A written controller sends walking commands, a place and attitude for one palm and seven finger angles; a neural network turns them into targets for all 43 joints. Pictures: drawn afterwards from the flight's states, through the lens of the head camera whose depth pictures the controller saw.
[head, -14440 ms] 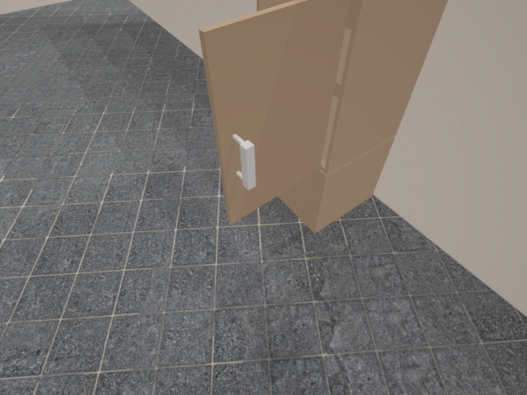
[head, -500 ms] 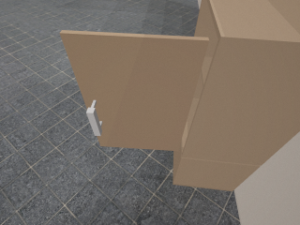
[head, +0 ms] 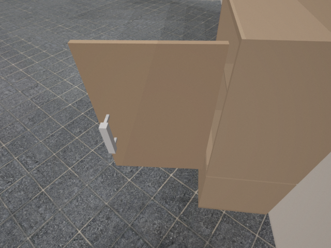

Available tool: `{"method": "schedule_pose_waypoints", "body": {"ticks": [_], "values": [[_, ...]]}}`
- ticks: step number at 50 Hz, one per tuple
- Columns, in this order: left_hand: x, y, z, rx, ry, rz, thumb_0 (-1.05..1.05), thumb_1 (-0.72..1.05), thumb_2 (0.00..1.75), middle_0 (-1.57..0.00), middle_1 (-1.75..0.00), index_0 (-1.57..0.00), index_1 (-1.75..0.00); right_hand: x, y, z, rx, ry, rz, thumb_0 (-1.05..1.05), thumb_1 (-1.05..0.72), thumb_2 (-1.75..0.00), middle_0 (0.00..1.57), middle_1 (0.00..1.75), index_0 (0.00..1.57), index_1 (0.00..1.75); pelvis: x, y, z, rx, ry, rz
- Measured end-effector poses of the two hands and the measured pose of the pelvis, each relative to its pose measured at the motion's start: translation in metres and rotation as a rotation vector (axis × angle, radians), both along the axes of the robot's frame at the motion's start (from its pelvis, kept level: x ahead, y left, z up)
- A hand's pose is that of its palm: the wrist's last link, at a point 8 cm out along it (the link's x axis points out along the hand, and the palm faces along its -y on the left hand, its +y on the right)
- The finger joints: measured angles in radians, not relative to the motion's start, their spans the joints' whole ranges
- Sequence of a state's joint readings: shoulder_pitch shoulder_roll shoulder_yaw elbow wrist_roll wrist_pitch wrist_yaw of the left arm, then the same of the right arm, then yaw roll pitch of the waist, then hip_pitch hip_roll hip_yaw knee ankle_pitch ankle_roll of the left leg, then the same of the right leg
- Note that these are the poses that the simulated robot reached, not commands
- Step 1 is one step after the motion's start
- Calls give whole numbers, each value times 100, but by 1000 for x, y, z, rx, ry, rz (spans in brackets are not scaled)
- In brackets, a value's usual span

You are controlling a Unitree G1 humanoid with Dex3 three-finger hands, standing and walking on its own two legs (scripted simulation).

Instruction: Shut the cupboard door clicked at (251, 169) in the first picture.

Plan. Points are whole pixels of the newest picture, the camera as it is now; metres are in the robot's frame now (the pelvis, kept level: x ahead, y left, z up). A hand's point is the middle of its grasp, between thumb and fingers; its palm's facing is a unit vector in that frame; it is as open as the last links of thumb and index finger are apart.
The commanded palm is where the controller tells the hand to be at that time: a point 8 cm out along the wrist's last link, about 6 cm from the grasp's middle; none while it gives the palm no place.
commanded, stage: come to a stop and stand still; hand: left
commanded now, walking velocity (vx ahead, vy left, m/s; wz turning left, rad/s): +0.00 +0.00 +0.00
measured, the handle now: (110, 134) +0.49 +0.23 -0.07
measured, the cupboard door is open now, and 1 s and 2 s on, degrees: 93 93 93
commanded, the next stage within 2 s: look again from close up in 0.96 s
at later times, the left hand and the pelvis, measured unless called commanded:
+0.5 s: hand out of the picture -0.01 +0.13 -0.16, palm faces -0.01 -0.98 -0.20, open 7.3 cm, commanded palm none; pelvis -0.01 -0.03 +0.01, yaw -1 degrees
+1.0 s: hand out of the picture -0.01 +0.11 -0.17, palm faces +0.02 -0.98 -0.19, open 7.3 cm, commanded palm none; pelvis +0.00 -0.05 +0.01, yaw -1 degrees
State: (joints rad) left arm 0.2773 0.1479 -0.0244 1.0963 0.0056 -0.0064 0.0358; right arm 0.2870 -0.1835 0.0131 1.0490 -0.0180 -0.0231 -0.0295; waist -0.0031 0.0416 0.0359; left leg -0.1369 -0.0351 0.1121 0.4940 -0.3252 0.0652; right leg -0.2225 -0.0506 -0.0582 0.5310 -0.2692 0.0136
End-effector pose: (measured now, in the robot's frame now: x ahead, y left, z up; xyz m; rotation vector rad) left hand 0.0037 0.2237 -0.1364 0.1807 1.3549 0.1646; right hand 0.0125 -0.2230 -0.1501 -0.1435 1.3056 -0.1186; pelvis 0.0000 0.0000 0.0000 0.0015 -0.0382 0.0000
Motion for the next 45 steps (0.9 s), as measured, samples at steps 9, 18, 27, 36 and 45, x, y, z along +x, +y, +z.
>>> {"method": "schedule_pose_waypoints", "body": {"ticks": [9,18,27,36,45], "values": [[-5,-11,7,5,7,-14,0,91,90,-20,-30,-20,-30,-19,-2,-3,40,28,-13,0,-92,-90,20,30,20,30,-5,-10,3,15,0,-17],[-14,-29,6,-11,40,-13,1,91,90,-20,-30,-20,-30,-46,-10,-1,51,114,-34,0,-91,-90,20,30,20,30,-7,-24,5,18,9,-20],[-19,-45,3,-27,61,-5,1,91,90,-20,-30,-20,-30,-55,-21,2,43,155,-47,0,-91,-90,20,30,20,30,-5,-36,6,17,9,-18],[-20,-55,2,-32,60,4,1,92,90,-20,-30,-20,-30,-47,-27,3,43,144,-42,0,-91,-90,20,30,20,30,-4,-45,7,16,10,-13],[-21,-61,2,-35,59,12,1,91,90,-20,-30,-20,-30,-38,-30,3,45,130,-36,0,-91,-90,20,30,20,30,-3,-50,7,14,14,-10]]}}
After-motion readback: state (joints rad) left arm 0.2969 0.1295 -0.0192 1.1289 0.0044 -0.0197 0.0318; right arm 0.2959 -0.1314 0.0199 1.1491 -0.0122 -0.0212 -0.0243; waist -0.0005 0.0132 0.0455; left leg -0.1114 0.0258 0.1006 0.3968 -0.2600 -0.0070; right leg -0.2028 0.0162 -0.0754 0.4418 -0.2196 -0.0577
